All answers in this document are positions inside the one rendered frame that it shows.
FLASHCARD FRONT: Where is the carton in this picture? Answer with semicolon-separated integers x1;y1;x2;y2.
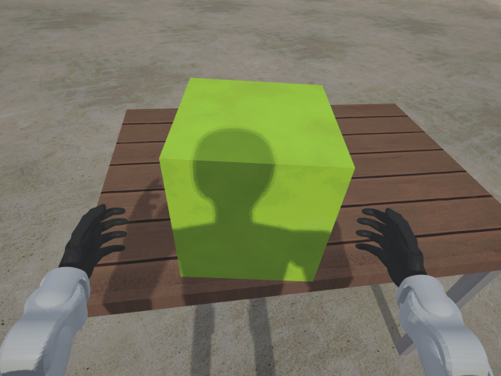
159;78;355;282

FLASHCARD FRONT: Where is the left robot hand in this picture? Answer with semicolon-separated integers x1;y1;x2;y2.
58;204;128;278

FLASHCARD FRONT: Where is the table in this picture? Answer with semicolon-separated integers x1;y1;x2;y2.
86;103;501;356

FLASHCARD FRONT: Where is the left robot forearm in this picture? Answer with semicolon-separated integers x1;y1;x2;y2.
0;267;91;376

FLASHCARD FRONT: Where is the right robot forearm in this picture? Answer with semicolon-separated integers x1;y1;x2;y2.
395;275;494;376

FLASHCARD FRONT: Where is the right robot hand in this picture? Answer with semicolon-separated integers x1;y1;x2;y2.
355;208;427;287

